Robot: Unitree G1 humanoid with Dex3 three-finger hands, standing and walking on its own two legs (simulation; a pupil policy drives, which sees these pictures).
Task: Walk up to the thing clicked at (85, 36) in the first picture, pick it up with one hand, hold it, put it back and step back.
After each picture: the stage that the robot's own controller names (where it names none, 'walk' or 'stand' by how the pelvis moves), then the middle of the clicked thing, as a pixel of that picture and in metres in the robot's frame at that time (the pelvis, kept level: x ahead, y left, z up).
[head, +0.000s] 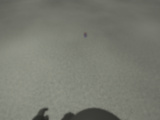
stand; (85, 35) +2.04 +0.16 -0.72
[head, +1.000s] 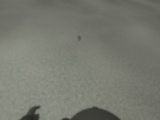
walk; (79, 38) +1.89 +0.21 -0.72
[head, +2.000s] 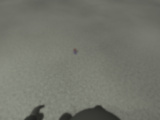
walk; (75, 51) +1.29 +0.26 -0.71
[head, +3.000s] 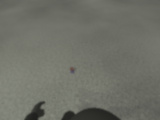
walk; (72, 70) +0.81 +0.29 -0.69
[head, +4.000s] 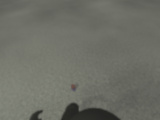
walk; (73, 87) +0.51 +0.25 -0.71
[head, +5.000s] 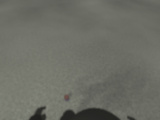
stand; (66, 98) +0.34 +0.24 -0.71
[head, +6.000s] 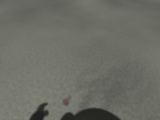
stand; (65, 102) +0.29 +0.25 -0.71
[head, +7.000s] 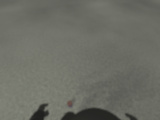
stand; (69, 104) +0.28 +0.19 -0.72
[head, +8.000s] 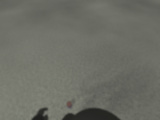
stand; (69, 104) +0.28 +0.21 -0.72
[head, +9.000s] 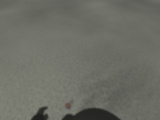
stand; (67, 106) +0.26 +0.22 -0.73
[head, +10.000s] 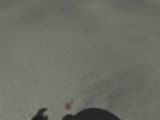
stand; (67, 106) +0.26 +0.22 -0.73
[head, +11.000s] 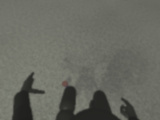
go down; (65, 84) +0.30 +0.21 -0.54
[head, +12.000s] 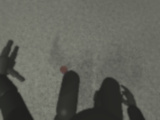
go down; (64, 70) +0.35 +0.23 -0.32
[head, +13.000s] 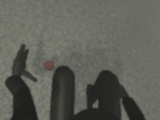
close in; (49, 66) +0.34 +0.25 -0.24
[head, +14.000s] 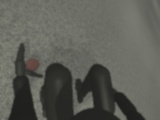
close; (31, 65) +0.33 +0.25 -0.22
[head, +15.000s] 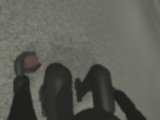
close; (30, 63) +0.34 +0.26 -0.22
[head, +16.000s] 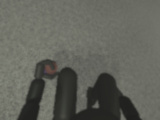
lift; (50, 70) +0.29 +0.25 -0.11
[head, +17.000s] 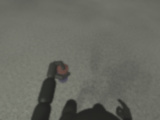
lift; (63, 73) +0.31 +0.17 +0.03
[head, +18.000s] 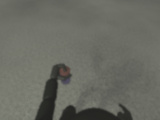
hold; (65, 75) +0.32 +0.17 +0.00
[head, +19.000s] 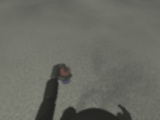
hold; (65, 75) +0.32 +0.17 +0.01
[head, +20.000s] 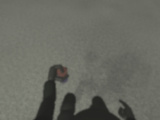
crouch; (62, 75) +0.32 +0.18 -0.06
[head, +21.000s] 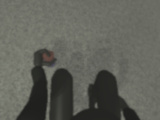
lower; (49, 59) +0.39 +0.24 -0.14
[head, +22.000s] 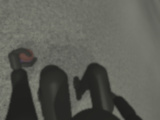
lower; (26, 59) +0.38 +0.26 -0.22
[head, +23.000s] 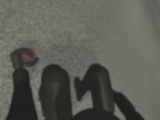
lower; (28, 58) +0.37 +0.27 -0.22
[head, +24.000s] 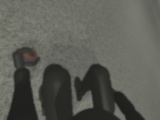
lower; (30, 58) +0.37 +0.26 -0.22
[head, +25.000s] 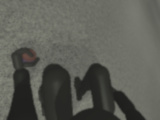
lower; (29, 58) +0.37 +0.26 -0.22
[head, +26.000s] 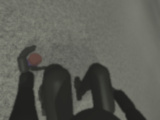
open; (33, 61) +0.35 +0.24 -0.22
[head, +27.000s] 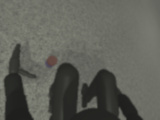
stand; (50, 62) +0.35 +0.22 -0.23
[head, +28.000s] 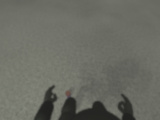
stand; (68, 94) +0.30 +0.18 -0.61
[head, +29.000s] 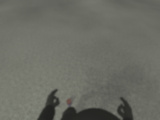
stand; (69, 102) +0.30 +0.19 -0.66
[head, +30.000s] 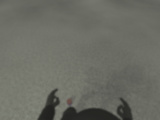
stand; (69, 102) +0.29 +0.18 -0.67
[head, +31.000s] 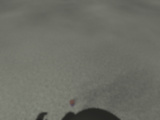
stand; (72, 103) +0.32 +0.18 -0.72
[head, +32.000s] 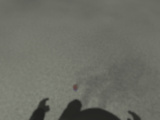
walk; (75, 87) +0.40 +0.16 -0.70
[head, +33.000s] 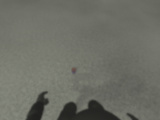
walk; (73, 70) +0.67 +0.18 -0.70
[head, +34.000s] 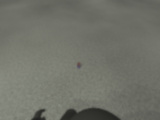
stand; (78, 65) +0.94 +0.20 -0.70
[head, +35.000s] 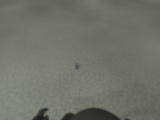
stand; (76, 66) +0.93 +0.20 -0.73
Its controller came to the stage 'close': yes
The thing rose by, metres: 0.71
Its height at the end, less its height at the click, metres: +0.00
